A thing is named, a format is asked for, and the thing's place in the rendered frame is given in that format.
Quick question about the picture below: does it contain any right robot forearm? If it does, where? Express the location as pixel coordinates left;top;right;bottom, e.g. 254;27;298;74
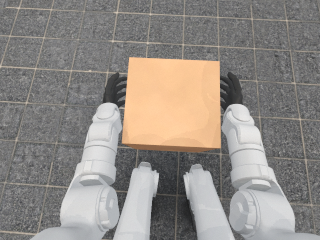
221;104;295;228

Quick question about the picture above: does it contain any left robot upper arm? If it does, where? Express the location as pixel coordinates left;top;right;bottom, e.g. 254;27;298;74
30;184;120;240

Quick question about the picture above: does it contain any right robot upper arm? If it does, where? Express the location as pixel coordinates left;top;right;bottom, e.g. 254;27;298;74
228;188;320;240

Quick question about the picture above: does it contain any left robot forearm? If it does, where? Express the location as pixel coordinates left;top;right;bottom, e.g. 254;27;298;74
60;102;122;224

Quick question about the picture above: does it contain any carton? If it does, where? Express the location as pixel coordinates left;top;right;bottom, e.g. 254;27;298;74
122;57;221;153

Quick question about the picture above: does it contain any robot right foot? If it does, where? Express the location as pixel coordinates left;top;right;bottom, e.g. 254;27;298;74
185;193;197;232

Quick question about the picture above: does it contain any robot left hand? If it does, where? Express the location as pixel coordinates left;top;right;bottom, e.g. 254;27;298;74
102;72;128;108

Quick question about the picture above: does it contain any robot right thigh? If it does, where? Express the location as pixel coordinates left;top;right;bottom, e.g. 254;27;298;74
183;168;235;240

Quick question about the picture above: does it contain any robot right hand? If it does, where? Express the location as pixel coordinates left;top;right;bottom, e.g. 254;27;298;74
220;72;243;112

